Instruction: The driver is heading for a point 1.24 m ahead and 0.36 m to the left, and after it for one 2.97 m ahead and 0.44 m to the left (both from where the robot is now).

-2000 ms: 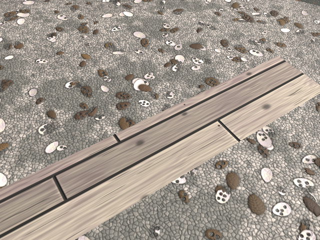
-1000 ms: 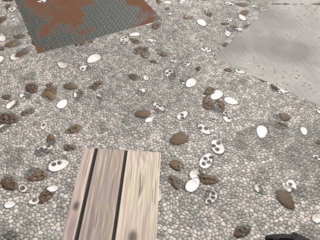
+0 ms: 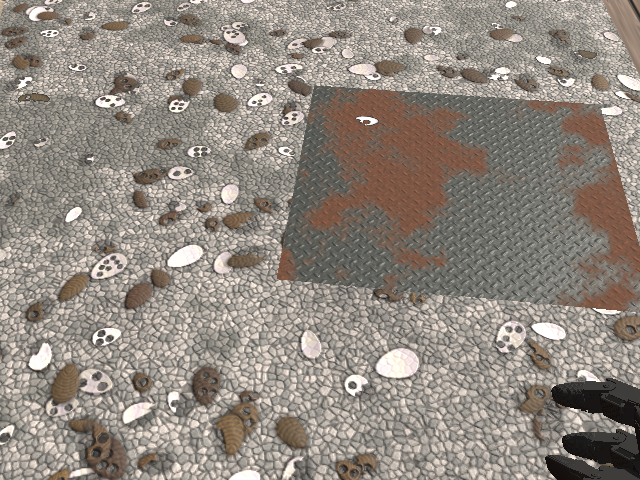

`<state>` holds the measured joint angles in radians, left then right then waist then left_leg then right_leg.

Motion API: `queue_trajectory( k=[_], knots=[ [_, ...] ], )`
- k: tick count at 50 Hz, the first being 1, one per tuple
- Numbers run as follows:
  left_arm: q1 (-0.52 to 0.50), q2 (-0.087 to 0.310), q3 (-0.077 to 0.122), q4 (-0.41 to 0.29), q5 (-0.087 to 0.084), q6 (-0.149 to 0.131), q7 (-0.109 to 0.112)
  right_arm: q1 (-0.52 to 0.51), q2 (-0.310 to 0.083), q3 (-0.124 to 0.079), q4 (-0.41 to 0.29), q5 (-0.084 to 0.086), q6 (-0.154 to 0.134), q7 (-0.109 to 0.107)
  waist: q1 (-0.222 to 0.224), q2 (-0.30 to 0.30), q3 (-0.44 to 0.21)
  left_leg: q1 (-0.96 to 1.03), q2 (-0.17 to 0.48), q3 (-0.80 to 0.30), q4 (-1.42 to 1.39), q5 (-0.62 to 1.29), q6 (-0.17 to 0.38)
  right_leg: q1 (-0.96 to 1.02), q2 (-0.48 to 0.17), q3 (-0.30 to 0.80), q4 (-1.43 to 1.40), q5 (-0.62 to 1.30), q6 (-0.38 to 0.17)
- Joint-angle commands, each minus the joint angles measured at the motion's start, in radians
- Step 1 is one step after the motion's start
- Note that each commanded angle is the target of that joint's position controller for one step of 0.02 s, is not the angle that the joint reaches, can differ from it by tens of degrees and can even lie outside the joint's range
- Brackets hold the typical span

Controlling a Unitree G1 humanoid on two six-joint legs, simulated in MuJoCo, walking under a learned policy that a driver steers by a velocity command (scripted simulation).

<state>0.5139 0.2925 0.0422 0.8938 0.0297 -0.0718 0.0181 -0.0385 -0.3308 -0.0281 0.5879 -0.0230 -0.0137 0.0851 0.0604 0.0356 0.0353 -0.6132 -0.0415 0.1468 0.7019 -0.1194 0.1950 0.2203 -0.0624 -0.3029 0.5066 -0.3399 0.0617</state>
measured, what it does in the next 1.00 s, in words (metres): walks ahead, turning left: left foot, then right foot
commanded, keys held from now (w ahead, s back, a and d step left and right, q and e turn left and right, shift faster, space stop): w+q+shift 0.56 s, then w+shift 0.36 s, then w+e+shift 0.08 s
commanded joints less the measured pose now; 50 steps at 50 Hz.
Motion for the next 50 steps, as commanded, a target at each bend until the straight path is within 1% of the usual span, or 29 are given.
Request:
queue_trajectory(
  k=[1,2,3,5,7,9,11,14,17,18,20,21,22,23,25,27,30,33,37,39,41,42,43,44,45,46,47,48,50],
  knots=[
    [-0.157,0.104,0.019,-0.161,0.024,-0.007,-0.021,0.466,-0.222,-0.097,0.124,0.017,0.016,-0.056,-0.213,0.133,-0.154,0.872,0.076,-0.311,-0.082,-0.106,0.098,-0.755,0.017,0.084,0.946,-0.03,-0.06],
    [-0.125,0.119,0.015,-0.28,0.0,-0.02,-0.015,0.42,-0.35,-0.123,0.061,-0.011,0.034,-0.058,-0.167,0.233,-0.372,1.14,0.301,-0.915,-0.265,-0.214,0.33,-1.064,0.125,0.274,1.239,-0.201,-0.022],
    [-0.248,0.163,0.012,-0.303,0.009,-0.046,-0.017,0.457,-0.297,-0.123,0.059,-0.007,0.037,-0.075,-0.213,0.032,-0.312,1.047,0.313,-0.995,-0.423,-0.334,0.289,-1.147,0.049,0.4,1.16,-0.077,-0.03],
    [-0.298,0.138,-0.004,-0.297,0.017,-0.053,-0.01,0.412,-0.218,-0.103,0.107,0.0,0.009,-0.09,-0.112,-0.11,-0.057,0.71,0.237,-0.822,-0.452,-0.16,0.207,-1.054,-0.027,0.389,0.923,-0.021,-0.035],
    [-0.244,0.127,-0.01,-0.28,0.047,-0.011,-0.009,0.36,-0.169,-0.079,0.104,0.007,-0.021,-0.093,-0.027,-0.121,-0.008,0.464,0.16,-0.678,-0.447,0.014,0.195,-0.9,-0.055,0.393,0.801,-0.073,-0.008],
    [-0.285,0.099,-0.014,-0.29,0.05,0.023,-0.014,0.339,-0.142,-0.07,0.109,0.017,-0.041,-0.083,-0.008,-0.132,0.013,0.321,0.084,-0.57,-0.491,-0.026,0.168,-0.833,-0.072,0.363,0.656,-0.088,0.012],
    [-0.431,0.061,-0.033,-0.368,0.028,0.022,-0.027,0.342,-0.146,-0.073,0.109,0.016,-0.054,-0.079,-0.031,-0.058,0.077,0.176,0.05,-0.545,-0.525,0.02,0.149,-0.756,-0.069,0.333,0.44,0.093,0.022],
    [-0.511,0.047,-0.04,-0.382,-0.004,0.016,-0.042,0.35,-0.169,-0.089,0.11,0.021,-0.061,-0.068,-0.082,-0.029,0.04,0.163,0.017,-0.522,-0.528,0.081,0.073,-0.567,-0.011,0.32,0.183,0.404,0.006],
    [-0.499,0.095,-0.023,-0.374,-0.011,0.011,-0.033,0.398,-0.186,-0.1,0.126,0.025,-0.055,-0.072,-0.097,0.002,-0.008,0.355,0.054,-0.578,-0.414,0.251,0.025,-0.507,0.026,0.342,0.061,0.377,-0.015],
    [-0.437,0.126,-0.009,-0.355,-0.01,0.008,-0.024,0.395,-0.203,-0.104,0.126,0.02,-0.053,-0.075,-0.067,-0.001,-0.053,0.41,0.054,-0.585,-0.316,0.372,0.003,-0.44,0.055,0.343,0.044,0.29,-0.023],
    [-0.096,0.21,0.034,-0.278,-0.001,-0.001,0.007,0.338,-0.216,-0.103,0.119,0.012,-0.06,-0.068,0.13,-0.05,-0.231,0.309,-0.015,-0.509,0.136,0.444,-0.052,-0.051,0.031,0.342,0.059,0.105,-0.049],
    [0.105,0.278,0.054,-0.246,0.03,-0.006,0.029,0.316,-0.057,-0.059,0.083,0.004,-0.073,-0.075,0.175,-0.24,-0.349,0.122,-0.081,-0.425,0.503,-0.159,-0.054,0.166,-0.231,0.617,0.011,-0.271,-0.067],
    [-0.033,0.347,0.069,-0.265,0.044,-0.002,0.02,0.448,0.003,-0.03,0.017,0.055,-0.069,-0.075,0.011,-0.551,-0.425,-0.129,-0.124,-0.309,0.705,-0.412,-0.074,0.206,-0.444,1.24,-0.274,-0.533,-0.155],
    [-0.182,0.225,0.055,-0.3,0.034,0.006,0.015,0.37,-0.076,-0.033,0.062,0.018,-0.045,-0.085,0.011,-0.292,-0.244,-0.204,-0.017,-0.28,0.752,-0.274,-0.069,0.038,-0.388,1.17,-0.292,-0.637,-0.178],
    [-0.223,0.123,0.029,-0.272,0.029,0.011,0.004,0.272,-0.103,-0.042,0.061,-0.007,-0.023,-0.055,0.004,-0.086,-0.091,-0.167,0.064,-0.238,0.664,-0.174,-0.087,-0.165,-0.296,0.794,-0.254,-0.282,-0.161],
    [-0.171,0.104,0.022,-0.205,0.016,-0.004,0.002,0.229,-0.053,-0.029,0.031,-0.016,0.002,-0.023,-0.019,-0.115,-0.016,-0.154,0.112,-0.234,0.629,-0.166,-0.1,-0.269,-0.24,0.587,-0.285,-0.094,-0.134],
    [-0.137,0.07,0.012,-0.149,-0.005,-0.037,-0.022,0.147,-0.014,-0.009,-0.026,-0.018,0.018,-0.006,-0.044,-0.114,0.015,-0.185,0.121,-0.231,0.575,-0.08,-0.107,-0.309,-0.216,0.417,-0.333,0.156,-0.13],
    [-0.153,0.095,0.014,-0.125,0.003,-0.056,-0.029,0.076,-0.023,0.002,-0.059,-0.012,0.013,-0.001,-0.075,-0.107,0.06,-0.155,0.094,-0.218,0.372,0.049,-0.107,-0.354,-0.175,0.258,-0.404,0.31,-0.138],
    [-0.064,0.134,0.015,-0.066,-0.001,-0.053,-0.027,-0.056,-0.009,0.023,-0.072,-0.014,-0.004,0.014,-0.039,-0.06,0.131,0.029,0.035,-0.049,0.057,0.108,-0.052,-0.333,-0.161,0.116,-0.495,0.639,-0.142],
    [-0.024,0.188,0.021,-0.042,-0.001,-0.039,-0.015,-0.036,-0.028,0.02,-0.053,-0.023,-0.011,0.002,-0.069,-0.109,0.08,0.107,-0.041,0.005,-0.007,0.022,-0.021,-0.186,-0.182,0.084,-0.365,1.153,-0.143],
    [-0.039,0.253,0.031,-0.035,0.001,-0.012,0.002,0.19,-0.082,-0.005,0.016,-0.03,-0.018,-0.021,-0.201,-0.184,-0.082,0.363,-0.095,-0.013,-0.033,-0.105,0.016,-0.144,-0.22,0.082,-0.021,1.434,-0.15],
    [-0.083,0.259,0.031,-0.048,-0.006,0.001,0.007,0.408,-0.115,-0.027,0.088,-0.029,-0.022,-0.038,-0.311,-0.177,-0.179,0.616,-0.088,-0.06,-0.142,-0.071,0.043,-0.24,-0.2,0.071,0.259,1.357,-0.148],
    [-0.064,0.188,0.018,-0.073,0.004,0.001,0.0,0.507,-0.187,-0.055,0.129,-0.037,-0.016,-0.06,-0.294,-0.078,-0.277,0.887,0.069,-0.265,-0.114,-0.257,0.051,-0.482,-0.134,0.096,0.617,0.717,-0.143],
    [0.032,0.063,-0.009,-0.143,-0.021,-0.007,-0.028,0.432,-0.281,-0.077,0.098,-0.036,-0.011,-0.074,-0.137,0.195,-0.393,1.135,0.376,-0.848,-0.233,-0.413,0.16,-0.892,0.037,0.188,0.992,-0.17,-0.101],
    [-0.13,0.154,0.008,-0.178,-0.024,-0.019,-0.02,0.467,-0.249,-0.082,0.095,-0.019,-0.01,-0.081,-0.223,0.03,-0.41,1.109,0.358,-0.931,-0.355,-0.362,0.158,-1.001,0.044,0.354,1.056,-0.08,-0.125],
    [-0.195,0.131,0.003,-0.195,-0.035,-0.027,-0.019,0.436,-0.213,-0.078,0.138,-0.012,-0.021,-0.09,-0.185,0.002,-0.214,0.959,0.329,-0.755,-0.384,-0.205,0.14,-1.051,-0.004,0.354,0.99,0.007,-0.129],
    [-0.182,0.106,-0.006,-0.175,-0.033,-0.026,-0.021,0.412,-0.158,-0.066,0.159,-0.013,-0.036,-0.09,-0.134,-0.072,-0.096,0.777,0.307,-0.638,-0.411,-0.104,0.112,-1.0,-0.033,0.357,0.896,0.029,-0.13],
    [-0.179,0.086,-0.008,-0.151,-0.018,-0.01,-0.026,0.366,-0.111,-0.052,0.167,-0.02,-0.051,-0.091,-0.086,-0.126,-0.035,0.64,0.249,-0.523,-0.435,-0.047,0.059,-0.929,-0.056,0.374,0.833,0.032,-0.131],
    [-0.107,0.057,-0.013,-0.12,-0.005,0.03,-0.045,0.35,-0.046,-0.031,0.179,-0.011,-0.078,-0.089,-0.028,-0.046,-0.013,0.476,0.242,-0.438,-0.515,-0.042,0.045,-0.821,-0.079,0.399,0.752,0.038,-0.112]
  ],
)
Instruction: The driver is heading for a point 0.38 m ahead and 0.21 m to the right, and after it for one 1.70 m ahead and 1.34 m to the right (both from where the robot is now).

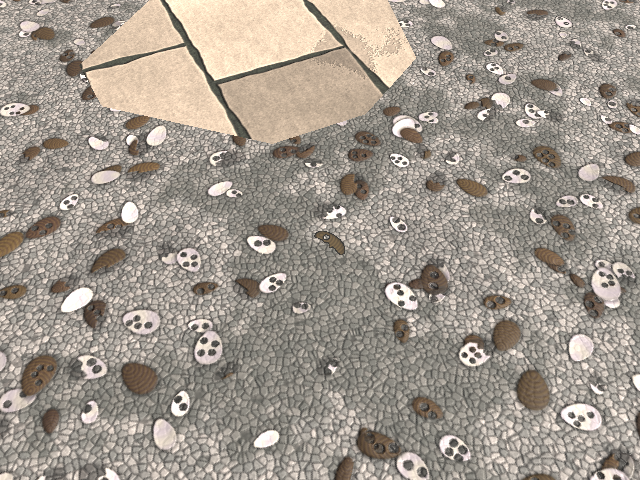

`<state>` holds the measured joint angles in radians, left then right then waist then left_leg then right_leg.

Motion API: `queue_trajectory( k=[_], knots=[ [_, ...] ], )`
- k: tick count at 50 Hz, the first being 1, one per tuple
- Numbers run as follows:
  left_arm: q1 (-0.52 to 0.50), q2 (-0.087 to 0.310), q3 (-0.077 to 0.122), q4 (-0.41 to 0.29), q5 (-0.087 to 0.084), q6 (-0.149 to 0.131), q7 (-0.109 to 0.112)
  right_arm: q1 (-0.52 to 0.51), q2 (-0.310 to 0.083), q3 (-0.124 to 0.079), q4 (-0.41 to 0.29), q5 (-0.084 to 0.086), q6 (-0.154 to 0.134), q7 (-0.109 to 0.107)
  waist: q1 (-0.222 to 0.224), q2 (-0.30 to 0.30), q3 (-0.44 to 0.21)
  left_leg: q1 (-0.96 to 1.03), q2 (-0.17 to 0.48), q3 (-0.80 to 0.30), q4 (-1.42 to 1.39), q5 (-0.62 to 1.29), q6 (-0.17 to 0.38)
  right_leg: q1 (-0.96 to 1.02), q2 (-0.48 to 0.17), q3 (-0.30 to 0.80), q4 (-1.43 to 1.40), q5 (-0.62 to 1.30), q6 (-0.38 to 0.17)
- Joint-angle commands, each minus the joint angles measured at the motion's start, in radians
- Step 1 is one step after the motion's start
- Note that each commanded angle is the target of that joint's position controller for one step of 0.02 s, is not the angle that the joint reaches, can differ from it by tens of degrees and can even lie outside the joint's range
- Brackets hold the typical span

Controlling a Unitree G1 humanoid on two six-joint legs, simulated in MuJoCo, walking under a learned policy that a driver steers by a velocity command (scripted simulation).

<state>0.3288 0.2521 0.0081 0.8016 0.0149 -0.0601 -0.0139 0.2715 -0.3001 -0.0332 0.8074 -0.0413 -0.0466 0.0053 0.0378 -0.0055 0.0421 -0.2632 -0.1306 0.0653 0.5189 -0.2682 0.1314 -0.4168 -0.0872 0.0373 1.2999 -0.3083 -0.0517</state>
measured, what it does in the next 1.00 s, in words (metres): walks ahead, turning right: right foot, then left foot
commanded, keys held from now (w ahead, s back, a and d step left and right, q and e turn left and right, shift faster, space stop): w+e+shift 0.24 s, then e+shift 0.76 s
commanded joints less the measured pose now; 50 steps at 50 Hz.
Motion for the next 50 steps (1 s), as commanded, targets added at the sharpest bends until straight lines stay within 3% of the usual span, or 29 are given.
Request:
queue_trajectory(
  k=[1,4,6,9,11,13,14,15,16,17,18,19,21,22,23,24,26,28,31,32,33,34,35,36,37,39,42,45,50],
  knots=[
    [0.045,0.087,0.023,-0.034,0.012,0.029,-0.021,0.049,-0.067,-0.023,-0.026,0.018,-0.058,-0.006,-0.001,0.008,0.022,0.1,0.319,-0.3,-0.366,0.121,0.093,-0.212,-0.059,0.059,-0.083,0.02,0.007],
    [-0.134,0.067,0.016,-0.093,0.0,0.033,-0.035,0.077,-0.069,-0.021,0.0,0.022,-0.083,0.01,-0.03,0.035,0.113,0.065,0.256,-0.098,-0.443,0.362,0.018,-0.29,-0.045,0.007,-0.255,0.219,0.001],
    [-0.185,0.059,0.01,-0.1,-0.011,0.024,-0.045,0.062,-0.062,-0.014,0.0,0.025,-0.093,0.013,-0.033,0.019,0.094,0.058,0.199,0.036,-0.454,0.516,-0.03,-0.22,-0.006,-0.071,-0.398,0.378,-0.014],
    [-0.294,0.048,-0.002,-0.131,-0.008,0.011,-0.063,0.139,-0.084,-0.007,0.033,0.036,-0.111,-0.002,-0.06,0.007,0.108,0.148,0.243,0.097,-0.485,0.831,-0.074,-0.13,0.045,-0.173,-0.591,0.54,-0.064],
    [-0.229,0.088,0.008,-0.094,-0.014,0.018,-0.065,0.138,-0.142,-0.015,0.021,0.029,-0.104,-0.03,-0.028,0.062,-0.017,0.309,0.248,0.132,-0.345,1.303,-0.116,-0.026,0.156,-0.231,-0.597,0.479,-0.08],
    [-0.048,0.147,0.025,-0.056,0.015,0.019,-0.059,0.119,-0.192,-0.031,0.013,0.009,-0.069,-0.059,0.081,0.112,-0.067,0.34,0.301,0.13,0.024,1.561,-0.153,0.119,0.218,-0.251,-0.633,0.311,-0.116],
    [0.18,0.19,0.05,0.013,0.028,0.016,-0.046,0.069,-0.198,-0.034,-0.001,0.004,-0.053,-0.066,0.184,0.101,-0.148,0.249,0.3,0.114,0.322,1.473,-0.162,0.34,0.22,-0.19,-0.676,0.34,-0.146],
    [0.326,0.227,0.077,0.058,0.019,0.016,-0.024,0.001,-0.201,-0.042,-0.016,0.014,-0.046,-0.058,0.264,0.023,-0.186,0.099,0.182,0.14,0.775,0.883,-0.173,0.51,0.144,-0.078,-0.781,0.421,-0.209],
    [0.279,0.344,0.108,0.052,0.017,0.029,-0.012,0.061,-0.039,-0.006,-0.087,0.016,-0.068,-0.043,0.1,-0.319,-0.253,-0.396,0.015,0.044,1.241,-0.321,-0.23,0.88,-0.115,0.265,-0.599,1.116,-0.338],
    [0.238,0.382,0.132,0.006,0.002,0.032,-0.008,0.067,-0.092,0.004,-0.138,0.041,-0.076,-0.043,0.117,-0.143,-0.503,-0.545,0.021,-0.146,1.351,-0.257,-0.212,0.992,-0.215,0.559,-0.744,0.999,-0.487],
    [0.137,0.338,0.13,-0.038,-0.012,0.04,0.009,0.03,-0.104,0.017,-0.151,0.031,-0.082,-0.038,0.074,0.008,-0.412,-0.539,0.092,-0.193,1.242,-0.176,-0.179,0.839,-0.207,0.581,-0.858,0.703,-0.448],
    [0.003,0.172,0.078,-0.104,-0.035,0.01,-0.011,-0.093,-0.114,0.001,-0.197,0.054,-0.098,-0.022,0.027,0.132,-0.194,-0.51,0.095,-0.214,1.112,-0.184,-0.141,0.578,-0.115,0.561,-1.004,0.414,-0.338],
    [-0.145,0.193,0.08,-0.153,-0.022,-0.018,-0.009,-0.01,-0.13,-0.009,-0.197,0.046,-0.079,-0.017,-0.105,0.088,-0.035,-0.397,0.151,-0.222,0.946,-0.18,-0.175,0.214,-0.102,0.492,-1.051,0.546,-0.364],
    [-0.167,0.181,0.079,-0.17,-0.027,-0.021,-0.006,-0.019,-0.153,-0.019,-0.2,0.036,-0.068,-0.021,-0.117,0.096,0.007,-0.306,0.17,-0.206,0.783,-0.164,-0.186,0.069,-0.028,0.387,-1.066,0.575,-0.323],
    [-0.197,0.186,0.081,-0.177,-0.032,-0.019,0.002,-0.051,-0.127,-0.016,-0.215,0.023,-0.066,-0.029,-0.13,0.12,0.028,-0.225,0.167,-0.169,0.602,-0.131,-0.199,-0.05,0.049,0.303,-1.05,0.621,-0.279],
    [-0.179,0.198,0.087,-0.175,-0.036,-0.014,0.014,-0.12,-0.078,-0.004,-0.231,0.004,-0.064,-0.04,-0.096,0.14,0.02,-0.192,0.122,-0.11,0.474,-0.058,-0.214,-0.088,0.116,0.243,-1.019,0.749,-0.248],
    [-0.136,0.233,0.11,-0.161,-0.044,0.023,0.042,-0.141,-0.025,0.013,-0.25,0.022,-0.057,-0.041,-0.06,0.014,-0.083,-0.055,0.047,-0.091,0.202,0.124,-0.243,-0.092,0.158,0.211,-0.921,0.83,-0.18],
    [-0.072,0.22,0.114,-0.138,-0.058,0.06,0.058,-0.183,-0.039,-0.001,-0.267,0.049,-0.047,-0.037,-0.026,-0.024,-0.177,-0.002,-0.012,-0.102,0.043,0.278,-0.253,-0.002,0.188,0.253,-0.852,0.604,-0.092],
    [-0.116,0.167,0.107,-0.171,-0.053,0.08,0.067,-0.186,-0.08,-0.027,-0.27,0.053,-0.046,-0.029,-0.053,-0.102,-0.169,0.048,0.024,-0.182,-0.125,0.412,-0.227,0.077,0.199,0.35,-0.723,0.351,-0.033],
    [-0.141,0.131,0.098,-0.189,-0.047,0.08,0.065,-0.104,-0.093,-0.038,-0.241,0.039,-0.052,-0.031,-0.093,-0.094,-0.208,0.161,0.089,-0.206,-0.185,0.526,-0.194,0.075,0.229,0.316,-0.574,0.28,0.005],
    [-0.104,0.046,0.071,-0.212,-0.021,0.079,0.06,-0.018,-0.121,-0.041,-0.229,0.015,-0.05,-0.041,-0.09,0.046,-0.324,0.404,0.324,-0.399,-0.108,0.78,-0.09,-0.055,0.283,0.221,-0.31,-0.176,0.05],
    [0.065,0.044,0.061,-0.225,-0.021,0.068,0.042,-0.02,-0.12,-0.031,-0.26,-0.02,-0.035,-0.041,-0.006,0.238,-0.442,0.558,0.569,-0.696,-0.049,1.069,0.096,-0.19,0.313,0.195,-0.094,-0.488,0.088],
    [0.151,0.15,0.077,-0.221,-0.042,0.07,0.014,-0.085,-0.165,-0.057,-0.249,0.013,-0.02,-0.042,0.039,0.298,-0.486,0.543,0.698,-0.847,-0.054,0.776,0.219,-0.277,0.189,0.156,0.108,-0.399,0.116],
    [0.041,0.217,0.1,-0.199,-0.054,0.084,0.016,-0.138,-0.089,-0.049,-0.282,0.014,-0.01,-0.055,-0.021,0.163,-0.381,0.441,0.569,-0.697,-0.092,0.494,0.177,-0.315,0.127,0.117,0.143,-0.288,0.139],
    [-0.055,0.24,0.11,-0.211,-0.052,0.101,0.025,-0.159,-0.052,-0.034,-0.287,0.017,0.006,-0.062,-0.044,0.072,-0.276,0.314,0.473,-0.534,-0.119,0.326,0.106,-0.321,0.101,0.082,0.125,-0.195,0.147],
    [-0.107,0.199,0.103,-0.244,-0.046,0.125,0.039,-0.219,-0.076,-0.038,-0.278,0.016,0.026,-0.066,-0.02,0.068,-0.134,0.081,0.374,-0.371,-0.186,0.287,0.059,-0.257,0.065,0.037,0.017,-0.125,0.147],
    [-0.122,0.122,0.083,-0.268,-0.042,0.116,0.04,-0.181,-0.101,-0.058,-0.235,0.009,0.029,-0.064,-0.027,0.121,-0.148,0.065,0.369,-0.248,-0.222,0.421,0.088,-0.2,0.042,-0.013,-0.123,-0.102,0.136],
    [-0.137,0.135,0.086,-0.268,-0.039,0.115,0.031,-0.198,-0.119,-0.073,-0.217,0.02,0.03,-0.059,-0.026,0.127,-0.199,0.085,0.416,-0.185,-0.227,0.407,0.1,-0.129,-0.001,-0.011,-0.254,-0.028,0.12],
    [-0.165,0.163,0.106,-0.269,-0.04,0.135,0.008,-0.215,-0.156,-0.098,-0.188,0.04,0.031,-0.039,-0.028,0.167,-0.166,0.049,0.44,-0.065,-0.22,0.243,0.054,0.026,0.011,-0.08,-0.492,0.007,0.07]
  ],
)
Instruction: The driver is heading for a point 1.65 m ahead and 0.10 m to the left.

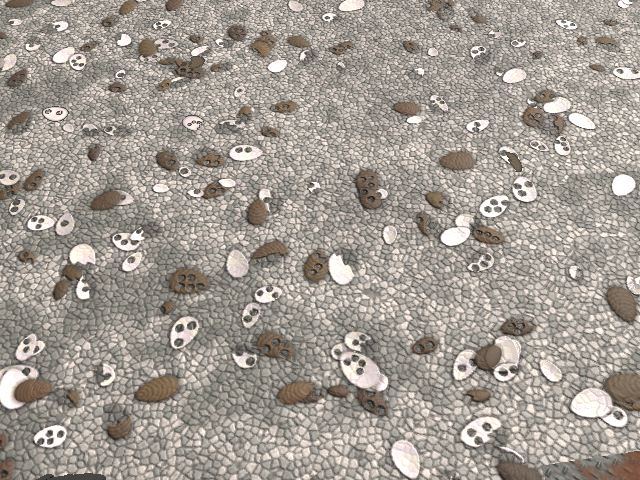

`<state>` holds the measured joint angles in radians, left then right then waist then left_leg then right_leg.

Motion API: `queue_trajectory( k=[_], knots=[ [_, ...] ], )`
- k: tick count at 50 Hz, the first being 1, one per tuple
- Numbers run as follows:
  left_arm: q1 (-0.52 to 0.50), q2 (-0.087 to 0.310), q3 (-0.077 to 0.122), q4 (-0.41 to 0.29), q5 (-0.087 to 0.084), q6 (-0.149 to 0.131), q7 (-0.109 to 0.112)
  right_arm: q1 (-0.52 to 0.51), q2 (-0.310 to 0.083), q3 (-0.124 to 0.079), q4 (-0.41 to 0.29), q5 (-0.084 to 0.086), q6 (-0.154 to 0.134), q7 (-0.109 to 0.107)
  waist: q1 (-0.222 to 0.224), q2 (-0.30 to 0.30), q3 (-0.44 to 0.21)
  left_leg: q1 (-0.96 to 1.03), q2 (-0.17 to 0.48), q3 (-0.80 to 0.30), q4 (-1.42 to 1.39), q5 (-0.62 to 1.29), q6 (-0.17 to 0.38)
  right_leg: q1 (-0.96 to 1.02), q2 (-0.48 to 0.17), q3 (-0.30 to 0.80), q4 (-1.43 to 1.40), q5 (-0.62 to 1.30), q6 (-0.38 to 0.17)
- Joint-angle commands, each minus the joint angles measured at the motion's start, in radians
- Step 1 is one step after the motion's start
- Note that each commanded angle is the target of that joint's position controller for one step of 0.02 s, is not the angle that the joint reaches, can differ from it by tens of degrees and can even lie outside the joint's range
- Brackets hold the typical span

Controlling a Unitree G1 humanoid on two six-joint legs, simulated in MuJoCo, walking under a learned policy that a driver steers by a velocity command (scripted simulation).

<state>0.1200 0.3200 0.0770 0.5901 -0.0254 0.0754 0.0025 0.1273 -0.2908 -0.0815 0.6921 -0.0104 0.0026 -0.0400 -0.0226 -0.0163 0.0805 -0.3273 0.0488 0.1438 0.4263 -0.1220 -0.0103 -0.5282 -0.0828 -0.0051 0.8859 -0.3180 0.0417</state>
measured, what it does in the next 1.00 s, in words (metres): walks ahead, turning right: right foot, then left foot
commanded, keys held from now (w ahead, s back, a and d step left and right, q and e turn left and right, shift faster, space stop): e+shift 0.12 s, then shift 0.14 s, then w+shift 0.64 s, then w+q+shift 0.02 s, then q+shift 0.08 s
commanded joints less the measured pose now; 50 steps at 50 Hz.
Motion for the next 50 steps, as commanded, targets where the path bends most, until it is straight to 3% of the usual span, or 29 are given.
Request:
queue_trajectory(
  k=[1,3,4,5,6,7,9,10,13,16,21,23,24,25,26,27,28,29,31,35,40,42,44,45,46,47,48,49,50],
  knots=[
    [0.045,0.096,0.042,-0.058,0.001,0.005,-0.013,-0.066,-0.168,-0.053,-0.066,0.016,-0.019,0.01,0.036,0.175,-0.201,0.122,0.267,-0.126,-0.106,0.071,0.179,0.165,0.016,-0.051,-0.142,0.021,-0.039],
    [0.095,0.098,0.059,-0.034,0.003,0.01,-0.013,-0.047,-0.14,-0.051,-0.048,0.029,-0.017,0.015,0.06,0.134,-0.199,0.079,0.235,-0.058,0.009,-0.042,0.104,0.293,0.064,-0.075,-0.311,0.093,-0.088],
    [0.163,0.142,0.079,-0.015,0.007,0.007,-0.003,-0.001,-0.101,-0.045,-0.026,0.026,-0.011,0.02,0.074,0.017,-0.167,-0.043,0.172,0.004,0.175,-0.161,0.033,0.406,0.037,0.033,-0.434,0.19,-0.142],
    [0.198,0.293,0.111,-0.036,0.01,-0.002,0.016,0.019,-0.063,-0.035,-0.069,-0.012,-0.004,0.025,0.03,-0.334,-0.132,-0.383,0.018,0.071,0.539,-0.518,-0.079,0.549,-0.231,0.466,-0.486,0.517,-0.293],
    [0.175,0.288,0.104,-0.066,0.051,-0.032,0.009,-0.135,-0.081,-0.036,-0.127,-0.022,-0.015,0.013,0.108,-0.271,-0.205,-0.47,-0.059,-0.167,0.701,-0.528,-0.069,0.471,-0.269,0.613,-0.557,0.419,-0.411],
    [0.125,0.253,0.092,-0.066,0.059,-0.054,0.007,-0.155,-0.112,-0.044,-0.126,0.003,-0.019,0.006,0.081,-0.176,-0.182,-0.478,-0.042,-0.209,0.747,-0.436,-0.039,0.449,-0.237,0.518,-0.578,0.337,-0.37],
    [0.021,0.154,0.061,-0.078,0.02,-0.063,0.021,-0.083,-0.125,-0.051,-0.073,0.0,-0.012,-0.008,0.026,-0.103,-0.183,-0.44,-0.009,-0.213,0.716,-0.288,-0.031,0.413,-0.171,0.378,-0.531,0.362,-0.27],
    [-0.012,0.132,0.049,-0.082,0.017,-0.058,0.029,-0.057,-0.12,-0.052,-0.062,-0.01,-0.009,-0.008,0.009,-0.108,-0.199,-0.372,-0.017,-0.198,0.725,-0.249,-0.042,0.364,-0.145,0.328,-0.511,0.441,-0.259],
    [0.008,0.112,0.035,-0.066,0.031,-0.055,0.039,-0.042,-0.079,-0.035,-0.054,0.006,-0.006,0.008,0.01,-0.102,-0.231,-0.279,-0.038,-0.177,0.653,-0.194,-0.06,0.349,-0.105,0.272,-0.483,0.529,-0.253],
    [0.096,0.131,0.038,-0.034,0.008,-0.065,0.029,-0.075,-0.059,-0.015,-0.069,0.026,-0.02,0.047,0.067,-0.161,-0.225,-0.243,-0.035,-0.156,0.43,-0.165,-0.04,0.356,-0.108,0.366,-0.585,-0.184,-0.259],
    [0.123,0.139,0.03,-0.007,0.008,-0.103,0.006,-0.07,-0.079,-0.018,-0.068,0.042,-0.073,0.071,0.065,-0.162,-0.084,-0.1,-0.036,-0.134,0.223,-0.249,0.023,0.226,-0.137,0.448,-0.625,-0.336,-0.271],
    [0.092,0.119,0.02,-0.012,-0.001,-0.106,0.001,0.018,-0.06,-0.017,-0.035,0.043,-0.093,0.07,0.007,-0.127,-0.064,0.055,-0.044,-0.104,0.086,-0.165,0.055,0.141,-0.101,0.433,-0.59,-0.351,-0.253],
    [0.075,0.091,0.012,-0.02,-0.001,-0.107,0.001,0.095,-0.057,-0.02,-0.005,0.037,-0.101,0.067,-0.03,-0.097,-0.074,0.163,-0.049,-0.101,0.051,-0.152,0.064,0.085,-0.062,0.405,-0.533,-0.348,-0.233],
    [0.043,0.081,0.011,-0.032,0.075,-0.102,-0.013,0.243,-0.079,-0.008,0.033,-0.065,-0.079,0.066,-0.094,0.034,-0.086,0.361,0.017,-0.219,-0.032,-0.361,0.08,-0.085,0.051,0.291,-0.343,-0.35,-0.181],
    [-0.035,-0.025,-0.013,-0.09,0.063,-0.113,-0.019,0.368,-0.193,-0.033,0.048,-0.08,-0.077,0.058,-0.144,0.303,-0.075,0.481,0.265,-0.62,-0.22,-0.681,0.142,-0.308,0.188,0.117,0.016,-0.261,-0.123],
    [-0.098,0.015,-0.009,-0.13,0.074,-0.12,-0.023,0.36,-0.238,-0.051,0.054,-0.064,-0.069,0.059,-0.133,0.244,0.016,0.43,0.377,-0.886,-0.293,-0.779,0.234,-0.514,0.18,0.159,0.147,-0.178,-0.128],
    [-0.108,0.046,0.002,-0.113,0.077,-0.124,-0.029,0.316,-0.189,-0.04,0.047,-0.038,-0.067,0.058,-0.101,0.114,0.045,0.426,0.344,-0.805,-0.268,-0.736,0.226,-0.544,0.133,0.207,0.211,-0.063,-0.123],
    [-0.061,0.056,0.005,-0.084,0.078,-0.129,-0.041,0.277,-0.157,-0.029,0.045,-0.023,-0.074,0.059,-0.059,0.09,0.01,0.41,0.286,-0.687,-0.244,-0.641,0.189,-0.498,0.117,0.194,0.211,0.012,-0.111],
    [0.002,0.066,0.008,-0.045,0.085,-0.123,-0.066,0.235,-0.121,-0.01,0.047,-0.016,-0.087,0.052,-0.012,0.132,-0.036,0.344,0.202,-0.525,-0.282,-0.529,0.159,-0.38,0.084,0.124,0.208,0.08,-0.077],
    [-0.109,0.034,-0.015,-0.067,0.074,-0.108,-0.083,0.307,-0.089,0.0,0.094,-0.008,-0.101,0.06,-0.041,0.119,0.029,0.282,0.147,-0.358,-0.361,-0.295,0.178,-0.334,0.041,0.012,0.072,0.198,-0.052],
    [-0.225,0.012,-0.034,-0.091,0.061,-0.107,-0.088,0.376,-0.125,-0.003,0.15,-0.004,-0.102,0.056,-0.069,0.135,0.061,0.312,0.169,-0.241,-0.415,0.037,0.17,-0.138,0.049,-0.086,-0.219,0.232,-0.101],
    [-0.189,0.017,-0.033,-0.08,0.067,-0.107,-0.074,0.38,-0.149,-0.002,0.17,-0.002,-0.099,0.053,-0.039,0.151,0.037,0.365,0.181,-0.18,-0.317,0.414,0.162,-0.035,0.089,-0.123,-0.268,0.152,-0.142],
    [-0.007,0.057,-0.013,-0.031,0.07,-0.11,-0.046,0.387,-0.187,-0.007,0.197,-0.007,-0.091,0.042,0.07,0.174,-0.088,0.387,0.197,-0.126,-0.042,0.95,0.141,0.218,0.169,-0.148,-0.275,0.062,-0.185],
    [0.218,0.088,0.005,0.045,0.071,-0.116,-0.031,0.345,-0.198,-0.008,0.189,-0.005,-0.084,0.035,0.184,0.149,-0.197,0.272,0.166,-0.089,0.205,0.928,0.121,0.498,0.175,-0.131,-0.32,0.087,-0.203],
    [0.363,0.176,0.032,0.082,0.102,-0.124,-0.014,0.366,-0.121,0.016,0.155,0.009,-0.084,0.041,0.228,0.012,-0.327,-0.054,0.095,-0.089,0.573,0.574,0.11,0.852,-0.022,0.116,-0.35,-0.179,-0.233],
    [0.386,0.25,0.043,0.08,0.112,-0.134,-0.011,0.414,0.014,0.047,0.108,0.016,-0.09,0.05,0.158,-0.256,-0.469,-0.311,-0.071,-0.163,0.902,-0.35,0.096,0.986,-0.331,0.655,-0.518,-0.541,-0.275],
    [0.351,0.183,0.027,0.081,0.096,-0.14,-0.008,0.299,-0.095,0.017,0.11,0.015,-0.089,0.039,0.177,-0.109,-0.378,-0.365,-0.062,-0.265,0.983,-0.298,0.119,0.849,-0.338,0.743,-0.622,-0.37,-0.247],
    [0.265,0.128,0.01,0.1,0.09,-0.146,-0.005,0.235,-0.097,0.013,0.091,0.022,-0.089,0.038,0.12,-0.033,-0.185,-0.366,-0.009,-0.25,0.948,-0.189,0.114,0.672,-0.31,0.509,-0.594,0.0,-0.234],
    [0.223,0.08,-0.004,0.108,0.084,-0.156,-0.009,0.242,-0.066,0.023,0.109,0.016,-0.083,0.041,0.078,0.006,-0.119,-0.317,0.023,-0.234,0.887,-0.164,0.104,0.564,-0.275,0.351,-0.583,0.341,-0.224]
  ],
)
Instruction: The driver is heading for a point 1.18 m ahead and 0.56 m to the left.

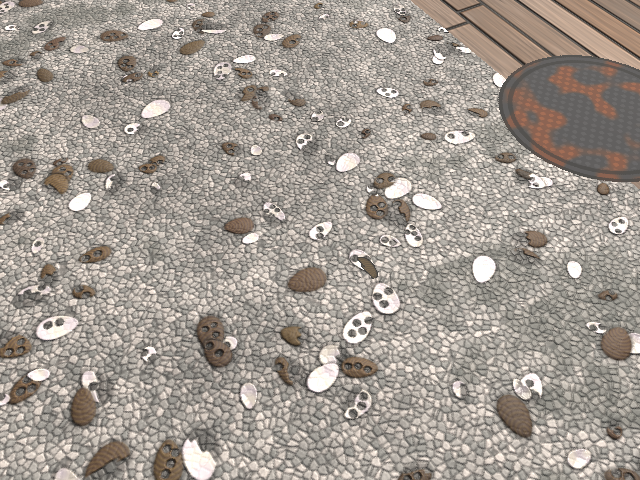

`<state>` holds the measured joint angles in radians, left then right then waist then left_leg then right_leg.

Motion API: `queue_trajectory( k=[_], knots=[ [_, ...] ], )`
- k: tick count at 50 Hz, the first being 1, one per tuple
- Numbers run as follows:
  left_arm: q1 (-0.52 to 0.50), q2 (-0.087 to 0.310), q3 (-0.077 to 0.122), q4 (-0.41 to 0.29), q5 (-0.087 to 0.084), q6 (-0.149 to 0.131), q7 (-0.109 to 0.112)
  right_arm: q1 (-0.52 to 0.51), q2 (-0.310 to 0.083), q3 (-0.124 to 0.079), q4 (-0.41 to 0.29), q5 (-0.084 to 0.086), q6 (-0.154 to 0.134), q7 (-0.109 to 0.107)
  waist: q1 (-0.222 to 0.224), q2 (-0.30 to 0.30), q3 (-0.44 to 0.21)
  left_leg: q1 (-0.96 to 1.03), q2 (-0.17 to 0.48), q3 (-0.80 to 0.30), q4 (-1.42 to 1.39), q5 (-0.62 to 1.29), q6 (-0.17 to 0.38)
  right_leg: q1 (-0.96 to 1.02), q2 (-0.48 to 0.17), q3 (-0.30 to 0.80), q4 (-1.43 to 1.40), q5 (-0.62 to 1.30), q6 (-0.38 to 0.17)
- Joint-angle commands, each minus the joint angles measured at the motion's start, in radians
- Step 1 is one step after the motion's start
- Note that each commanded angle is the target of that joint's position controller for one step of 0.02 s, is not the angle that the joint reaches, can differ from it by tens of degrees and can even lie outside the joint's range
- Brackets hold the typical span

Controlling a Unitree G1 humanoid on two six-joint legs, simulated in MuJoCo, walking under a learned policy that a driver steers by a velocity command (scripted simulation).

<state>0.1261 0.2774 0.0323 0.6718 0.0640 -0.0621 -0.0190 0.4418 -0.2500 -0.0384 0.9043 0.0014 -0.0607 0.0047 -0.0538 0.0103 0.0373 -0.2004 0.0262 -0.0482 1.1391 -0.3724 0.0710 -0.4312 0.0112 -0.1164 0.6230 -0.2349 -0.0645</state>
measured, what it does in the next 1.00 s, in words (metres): walks ahead, turning left: left foot, then right foot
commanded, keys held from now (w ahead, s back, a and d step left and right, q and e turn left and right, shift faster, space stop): q+shift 0.66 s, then w+q+shift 0.20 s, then w+shift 0.12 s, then shift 0.02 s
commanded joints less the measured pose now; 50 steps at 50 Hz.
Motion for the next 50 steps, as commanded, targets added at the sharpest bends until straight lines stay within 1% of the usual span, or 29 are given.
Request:
queue_trajectory(
  k=[1,2,3,7,10,14,16,17,18,19,20,21,22,24,26,28,33,35,37,38,39,40,41,42,43,44,46,48,50],
  knots=[
    [0.186,0.095,0.032,0.035,-0.018,-0.025,0.013,-0.042,-0.089,-0.019,-0.084,-0.007,-0.002,0.0,0.071,-0.049,-0.046,-0.387,0.059,-0.026,0.134,0.077,0.007,0.377,-0.326,0.337,-0.334,0.409,-0.094],
    [0.135,0.052,0.036,0.02,-0.073,-0.051,0.008,-0.057,-0.117,-0.042,-0.092,0.063,-0.005,-0.013,0.077,-0.163,-0.057,-0.382,0.1,-0.078,0.14,0.087,-0.014,0.393,-0.279,0.234,-0.336,0.55,-0.089],
    [0.098,0.035,0.029,0.026,-0.073,-0.064,0.009,-0.066,-0.121,-0.045,-0.097,0.075,0.006,-0.015,0.053,-0.165,-0.054,-0.38,0.098,-0.069,0.117,0.1,-0.024,0.379,-0.269,0.183,-0.345,0.619,-0.081],
    [-0.03,0.082,0.045,0.018,-0.061,-0.06,0.045,-0.174,-0.047,-0.031,-0.178,0.029,0.036,-0.002,-0.001,-0.096,0.064,-0.39,0.08,0.043,-0.128,0.233,-0.072,0.205,-0.211,-0.027,-0.435,0.674,-0.057],
    [-0.002,0.123,0.057,0.026,-0.069,-0.04,0.082,-0.234,-0.036,-0.022,-0.204,0.014,0.021,0.036,0.035,-0.061,0.01,-0.264,0.014,0.146,-0.403,0.496,-0.076,0.226,-0.157,-0.133,-0.355,0.722,-0.022],
    [-0.02,0.182,0.079,0.006,-0.109,0.003,0.087,-0.124,-0.14,-0.067,-0.217,0.018,0.048,0.059,-0.035,-0.101,-0.104,-0.11,-0.075,0.194,-0.47,0.399,-0.01,0.359,-0.211,-0.123,-0.099,0.991,0.009],
    [-0.091,0.156,0.075,-0.023,-0.116,0.015,0.064,0.084,-0.241,-0.116,-0.193,0.02,0.062,0.036,-0.163,-0.038,-0.183,0.15,-0.095,0.141,-0.585,0.427,0.071,0.274,-0.184,-0.105,0.275,0.814,0.037],
    [-0.055,0.043,0.046,-0.043,-0.085,0.013,0.04,0.02,-0.281,-0.125,-0.207,0.022,0.06,0.008,-0.084,0.252,-0.105,0.228,-0.007,-0.06,-0.652,0.859,0.141,0.071,-0.01,-0.103,0.593,-0.071,0.095],
    [0.158,-0.001,0.028,-0.048,-0.055,0.001,0.023,-0.096,-0.336,-0.112,-0.293,-0.031,0.036,0.01,0.073,0.328,-0.261,0.433,0.227,-0.567,-0.613,1.127,0.388,-0.213,0.145,0.105,0.948,-0.501,0.156],
    [0.148,0.123,0.039,-0.057,-0.063,-0.01,0.012,-0.15,-0.316,-0.113,-0.351,-0.041,0.026,0.026,0.022,0.171,-0.466,0.472,0.307,-0.771,-0.783,0.636,0.445,-0.242,0.117,0.301,1.01,-0.41,0.136],
    [0.029,0.172,0.052,-0.083,-0.081,-0.011,0.013,-0.215,-0.279,-0.106,-0.375,-0.011,0.021,0.03,0.024,0.049,-0.31,0.344,0.262,-0.711,-0.85,0.363,0.378,-0.279,0.081,0.3,0.91,-0.325,0.107],
    [-0.053,0.153,0.054,-0.086,-0.056,0.0,0.029,-0.258,-0.212,-0.089,-0.372,0.028,0.026,0.021,0.043,-0.12,-0.192,0.218,0.19,-0.608,-0.883,0.181,0.271,-0.273,0.033,0.282,0.792,-0.25,0.091],
    [-0.046,0.138,0.05,-0.096,-0.059,0.014,0.037,-0.273,-0.214,-0.087,-0.381,0.029,0.028,0.011,0.078,-0.068,-0.156,0.112,0.185,-0.597,-0.875,0.21,0.273,-0.239,0.025,0.29,0.736,-0.221,0.098],
    [-0.054,0.142,0.057,-0.091,-0.054,0.031,0.036,-0.296,-0.202,-0.09,-0.398,0.017,0.044,-0.006,0.09,-0.024,-0.118,-0.008,0.084,-0.457,-0.859,0.372,0.222,-0.134,0.014,0.286,0.569,-0.211,0.115],
    [-0.065,0.082,0.043,-0.073,-0.051,0.029,0.037,-0.275,-0.224,-0.103,-0.399,0.017,0.06,-0.024,0.078,-0.034,-0.138,-0.018,0.039,-0.389,-0.808,0.563,0.194,-0.108,0.036,0.25,0.405,-0.187,0.14],
    [-0.078,0.065,0.04,-0.066,-0.058,0.033,0.04,-0.25,-0.246,-0.112,-0.397,0.019,0.08,-0.041,0.065,-0.017,-0.193,0.002,0.038,-0.401,-0.778,0.595,0.18,-0.091,0.052,0.258,0.327,-0.132,0.164],
    [-0.129,0.08,0.05,-0.061,-0.069,0.04,0.044,-0.286,-0.227,-0.109,-0.421,0.02,0.115,-0.051,0.032,0.115,-0.162,-0.059,-0.009,-0.454,-0.78,0.237,0.111,-0.033,0.071,0.274,0.151,-0.014,0.16],
    [-0.125,0.092,0.054,-0.06,-0.079,0.028,0.034,-0.297,-0.219,-0.103,-0.432,0.021,0.117,-0.044,0.025,0.154,-0.173,-0.099,-0.02,-0.499,-0.803,-0.09,0.104,0.051,0.071,0.264,0.049,-0.015,0.141],
    [-0.076,0.113,0.069,-0.049,-0.093,0.01,0.021,-0.305,-0.214,-0.095,-0.438,0.023,0.112,-0.032,0.05,0.195,-0.154,-0.185,-0.018,-0.564,-0.796,-0.273,0.104,0.193,0.066,0.254,-0.051,-0.048,0.121],
    [0.0,0.118,0.079,-0.025,-0.101,0.0,0.017,-0.329,-0.2,-0.087,-0.445,0.026,0.109,-0.028,0.099,0.177,-0.136,-0.281,-0.034,-0.555,-0.737,-0.336,0.083,0.32,0.039,0.255,-0.148,-0.016,0.099],
    [0.089,0.155,0.097,-0.003,-0.102,-0.004,0.021,-0.298,-0.158,-0.072,-0.439,0.031,0.104,-0.025,0.129,0.076,-0.157,-0.387,-0.093,-0.448,-0.548,-0.392,0.03,0.466,-0.076,0.328,-0.248,-0.108,0.057],
    [0.158,0.228,0.106,-0.005,-0.071,-0.006,0.024,-0.264,-0.072,-0.046,-0.453,0.037,0.095,-0.025,0.113,-0.144,-0.188,-0.554,-0.213,-0.236,-0.258,-0.329,-0.011,0.588,-0.306,0.645,-0.337,-0.415,-0.039],
    [0.084,0.272,0.114,-0.02,-0.026,-0.022,0.014,-0.305,-0.129,-0.052,-0.509,0.045,0.07,-0.018,0.067,-0.288,-0.062,-0.754,-0.122,-0.198,-0.109,-0.143,-0.021,0.473,-0.404,0.916,-0.456,-0.635,-0.114],
    [0.013,0.216,0.104,-0.051,-0.037,-0.03,0.024,-0.322,-0.205,-0.065,-0.493,0.031,0.061,-0.015,0.06,-0.243,-0.009,-0.769,-0.046,-0.154,-0.023,-0.043,-0.039,0.409,-0.395,0.846,-0.456,-0.628,-0.11],
    [0.001,0.175,0.09,-0.058,-0.059,-0.027,0.036,-0.295,-0.235,-0.076,-0.465,0.017,0.064,-0.015,0.061,-0.18,-0.006,-0.75,-0.023,-0.113,0.04,0.027,-0.062,0.39,-0.345,0.714,-0.445,-0.548,-0.077],
    [0.064,0.175,0.073,-0.028,-0.004,0.006,0.033,-0.378,-0.242,-0.075,-0.455,-0.096,0.077,0.033,0.094,0.008,0.002,-0.661,-0.066,-0.088,0.082,0.104,-0.067,0.25,-0.314,0.627,-0.469,-0.531,-0.058],
    [0.105,0.202,0.074,-0.005,-0.015,0.006,0.026,-0.3,-0.163,-0.051,-0.44,-0.072,0.086,0.076,0.064,-0.069,0.008,-0.616,-0.072,-0.085,0.137,0.187,-0.071,0.197,-0.232,0.475,-0.477,-0.45,-0.026],
    [0.137,0.191,0.069,0.007,-0.023,-0.007,0.01,-0.258,-0.15,-0.042,-0.412,-0.052,0.086,0.079,0.06,-0.101,0.005,-0.603,-0.08,-0.1,0.135,0.236,-0.075,0.192,-0.214,0.413,-0.486,-0.408,-0.023],
    [0.197,0.184,0.067,0.033,-0.027,-0.017,0.003,-0.273,-0.157,-0.039,-0.398,-0.05,0.08,0.071,0.08,-0.115,0.02,-0.623,-0.081,-0.112,0.073,0.244,-0.079,0.254,-0.223,0.371,-0.501,-0.353,-0.047]
  ],
)
Keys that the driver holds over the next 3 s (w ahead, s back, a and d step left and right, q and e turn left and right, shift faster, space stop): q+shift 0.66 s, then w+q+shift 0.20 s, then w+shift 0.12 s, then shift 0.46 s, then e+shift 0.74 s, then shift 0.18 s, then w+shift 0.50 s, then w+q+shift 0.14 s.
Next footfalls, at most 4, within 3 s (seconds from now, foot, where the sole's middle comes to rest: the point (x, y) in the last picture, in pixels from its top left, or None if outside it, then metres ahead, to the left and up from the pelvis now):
0.32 left None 0.39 0.09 -0.76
0.78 right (359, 443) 0.52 -0.07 -0.76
1.24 left None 0.45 0.29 -0.76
1.68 right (246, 395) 0.64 0.16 -0.76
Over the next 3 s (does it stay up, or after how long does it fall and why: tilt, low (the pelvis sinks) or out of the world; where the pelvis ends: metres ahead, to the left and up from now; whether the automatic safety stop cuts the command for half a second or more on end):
stays up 0.82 0.27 -0.02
